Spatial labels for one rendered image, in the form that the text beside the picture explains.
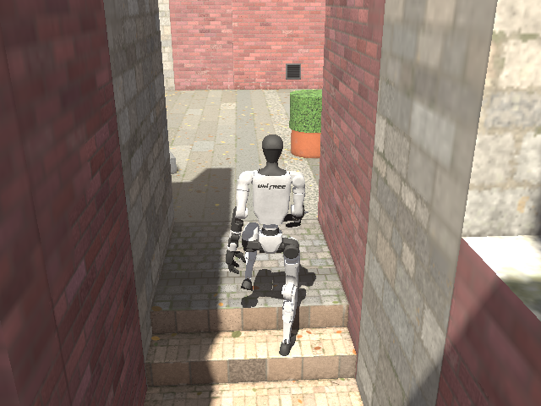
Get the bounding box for stairs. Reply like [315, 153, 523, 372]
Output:
[144, 304, 363, 406]

